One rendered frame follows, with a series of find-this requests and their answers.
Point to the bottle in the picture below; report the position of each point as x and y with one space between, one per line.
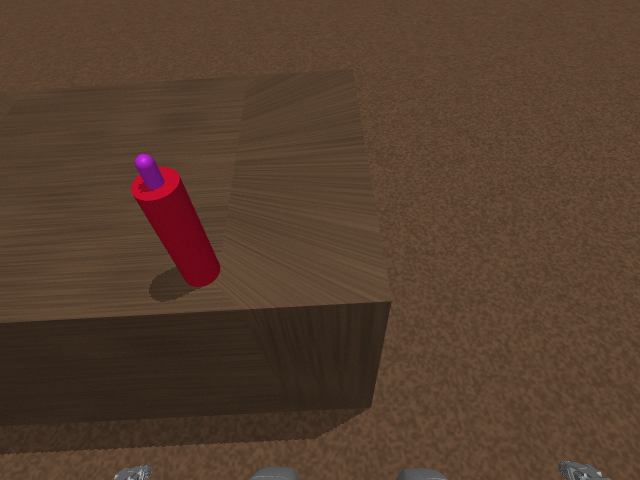
161 194

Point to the right robot hand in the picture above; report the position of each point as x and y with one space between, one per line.
576 471

